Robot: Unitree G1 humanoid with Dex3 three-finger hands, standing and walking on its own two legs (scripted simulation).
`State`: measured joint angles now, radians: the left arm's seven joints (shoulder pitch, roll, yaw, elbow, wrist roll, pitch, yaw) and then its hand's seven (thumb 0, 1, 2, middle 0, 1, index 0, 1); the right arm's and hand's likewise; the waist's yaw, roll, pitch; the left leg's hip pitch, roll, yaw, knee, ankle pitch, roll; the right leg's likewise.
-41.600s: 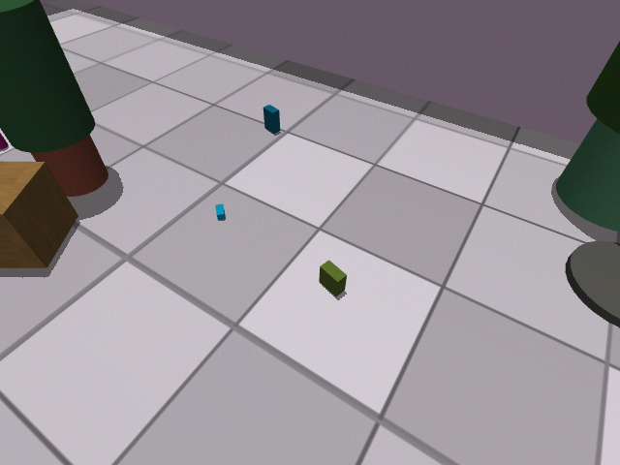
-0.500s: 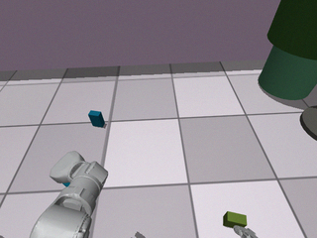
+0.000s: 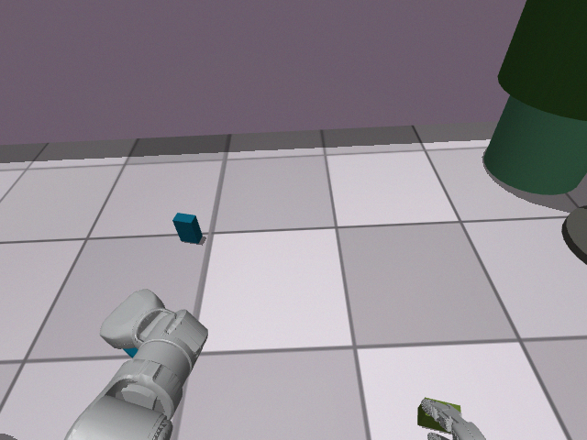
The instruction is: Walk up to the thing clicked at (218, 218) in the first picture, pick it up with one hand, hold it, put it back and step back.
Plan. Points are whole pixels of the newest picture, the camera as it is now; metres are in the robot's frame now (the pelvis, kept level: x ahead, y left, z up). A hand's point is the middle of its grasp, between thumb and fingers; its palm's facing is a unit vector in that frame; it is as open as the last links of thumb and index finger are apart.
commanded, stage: hold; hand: left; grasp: from above
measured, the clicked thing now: (149, 353) +0.30 +0.25 -0.08
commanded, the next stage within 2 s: crouch in 0.46 s
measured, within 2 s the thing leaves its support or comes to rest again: neither
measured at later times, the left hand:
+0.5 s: hand (151, 347) +0.29 +0.23 -0.04, palm faces -0.20 -0.39 -0.90, open 6.7 cm
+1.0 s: hand (162, 371) +0.29 +0.23 -0.11, palm faces -0.32 -0.35 -0.88, open 6.7 cm
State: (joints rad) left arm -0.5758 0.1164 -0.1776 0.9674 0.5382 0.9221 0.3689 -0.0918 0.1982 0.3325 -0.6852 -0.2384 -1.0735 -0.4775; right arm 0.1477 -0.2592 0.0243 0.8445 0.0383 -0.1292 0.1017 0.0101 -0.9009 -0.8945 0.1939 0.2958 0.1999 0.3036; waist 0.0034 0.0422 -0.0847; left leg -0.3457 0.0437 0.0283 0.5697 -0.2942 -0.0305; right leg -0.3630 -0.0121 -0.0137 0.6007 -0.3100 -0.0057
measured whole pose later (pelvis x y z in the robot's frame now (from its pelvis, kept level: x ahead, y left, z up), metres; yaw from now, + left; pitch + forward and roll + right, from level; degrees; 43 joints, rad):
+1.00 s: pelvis -0.01 +0.00 -0.02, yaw +0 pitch +11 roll +0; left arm -0.62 0.13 -0.09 1.21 0.59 0.74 0.49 -0.09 0.20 0.36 -0.63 -0.34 -1.09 -0.53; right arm 0.17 -0.24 -0.02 0.86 0.01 -0.17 0.11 0.01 -0.87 -0.88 0.20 0.30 0.20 0.30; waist -0.03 -0.01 -0.09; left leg -0.58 0.05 0.02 0.74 -0.35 -0.03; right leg -0.59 0.00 -0.01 0.75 -0.35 0.00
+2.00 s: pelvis -0.10 +0.02 -0.38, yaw -4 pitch +38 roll -4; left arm -1.18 0.56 0.30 1.67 0.75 0.44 0.62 -0.11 0.27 0.18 -0.74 -0.13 -1.17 -0.31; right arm 0.16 -0.28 0.01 0.91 -0.13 -0.25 0.23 0.00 -0.91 -0.89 0.20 0.30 0.20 0.30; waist -0.27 0.05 -0.12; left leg -2.21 0.06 -0.08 2.22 -0.68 -0.01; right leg -2.18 0.00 -0.03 2.17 -0.64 0.02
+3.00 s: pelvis -0.10 +0.02 -0.45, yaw -8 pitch +32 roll -8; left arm -1.24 0.78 0.38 1.80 0.84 0.31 0.70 -0.09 0.19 0.31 -0.70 -0.28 -1.20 -0.51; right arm 0.17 -0.34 0.11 0.88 -0.23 -0.32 0.36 0.00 -0.92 -0.90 0.19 0.30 0.20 0.30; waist -0.35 -0.01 0.10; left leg -2.35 0.05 -0.17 2.47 -0.69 -0.02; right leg -2.30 0.02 -0.10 2.36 -0.63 0.03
